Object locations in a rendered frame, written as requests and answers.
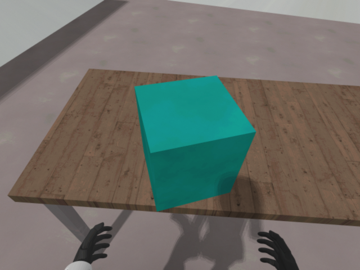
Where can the robot right hand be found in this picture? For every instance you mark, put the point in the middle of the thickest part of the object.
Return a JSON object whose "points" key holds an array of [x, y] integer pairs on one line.
{"points": [[284, 260]]}

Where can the robot left hand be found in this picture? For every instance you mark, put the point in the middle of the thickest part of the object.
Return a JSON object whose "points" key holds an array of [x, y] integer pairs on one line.
{"points": [[88, 247]]}

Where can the carton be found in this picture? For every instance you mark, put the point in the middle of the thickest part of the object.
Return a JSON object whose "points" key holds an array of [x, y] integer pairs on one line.
{"points": [[195, 139]]}

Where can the table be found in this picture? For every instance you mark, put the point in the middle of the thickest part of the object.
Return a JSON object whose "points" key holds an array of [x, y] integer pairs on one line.
{"points": [[303, 164]]}

